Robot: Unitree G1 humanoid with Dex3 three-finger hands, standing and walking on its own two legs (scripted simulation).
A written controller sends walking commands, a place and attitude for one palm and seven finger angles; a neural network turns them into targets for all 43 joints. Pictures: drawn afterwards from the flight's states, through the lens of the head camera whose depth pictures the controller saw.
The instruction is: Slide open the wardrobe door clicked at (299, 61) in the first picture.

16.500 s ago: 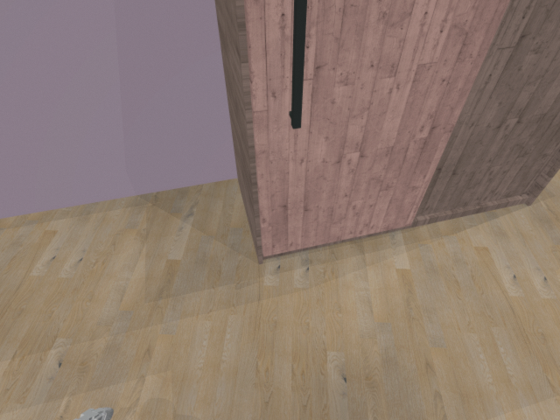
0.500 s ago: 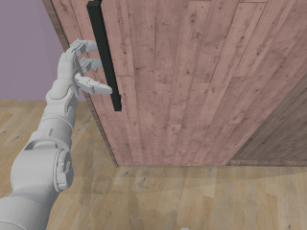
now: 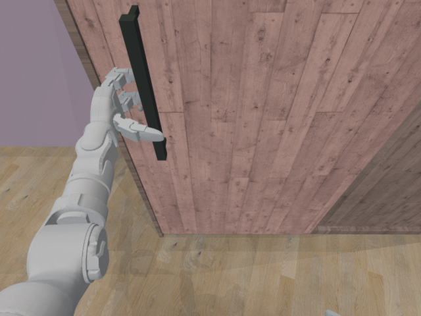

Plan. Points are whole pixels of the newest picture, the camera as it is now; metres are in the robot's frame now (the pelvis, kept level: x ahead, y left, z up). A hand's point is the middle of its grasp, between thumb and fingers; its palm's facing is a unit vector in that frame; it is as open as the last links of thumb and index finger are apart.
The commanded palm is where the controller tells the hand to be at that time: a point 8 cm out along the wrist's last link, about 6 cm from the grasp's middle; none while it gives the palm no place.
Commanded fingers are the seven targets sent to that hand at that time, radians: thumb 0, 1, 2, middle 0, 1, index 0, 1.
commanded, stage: slide the fingers in behind the handle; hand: left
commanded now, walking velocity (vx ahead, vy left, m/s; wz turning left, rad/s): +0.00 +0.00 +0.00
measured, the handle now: (151, 98) +0.51 +0.12 +0.13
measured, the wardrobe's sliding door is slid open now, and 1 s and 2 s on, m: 0.00 0.00 0.00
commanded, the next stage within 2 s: grip the handle and tug to test in 1.14 s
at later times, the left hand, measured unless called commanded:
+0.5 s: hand (151, 112) +0.45 +0.11 +0.14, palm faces -0.05 -1.00 +0.00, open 14.0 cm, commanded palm +0.42 +0.15 +0.15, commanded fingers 0.00 -0.50 0.30 -0.30 -1.20 -0.30 -1.20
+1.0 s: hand (157, 111) +0.45 +0.09 +0.15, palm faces -0.03 -1.00 -0.02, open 14.2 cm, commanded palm +0.42 +0.14 +0.15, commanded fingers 0.00 -0.50 0.30 -0.30 -1.20 -0.30 -1.20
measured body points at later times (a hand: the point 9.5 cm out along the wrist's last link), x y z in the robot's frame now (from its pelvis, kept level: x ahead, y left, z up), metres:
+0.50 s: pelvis +0.01 +0.00 +0.00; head +0.04 -0.01 +0.45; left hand +0.45 +0.16 +0.15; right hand +0.10 -0.25 -0.12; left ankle -0.01 +0.12 -0.72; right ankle +0.01 -0.13 -0.72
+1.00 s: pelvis +0.00 +0.00 +0.00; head +0.03 -0.02 +0.45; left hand +0.45 +0.15 +0.15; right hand +0.07 -0.26 -0.12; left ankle -0.01 +0.12 -0.72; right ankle +0.01 -0.13 -0.72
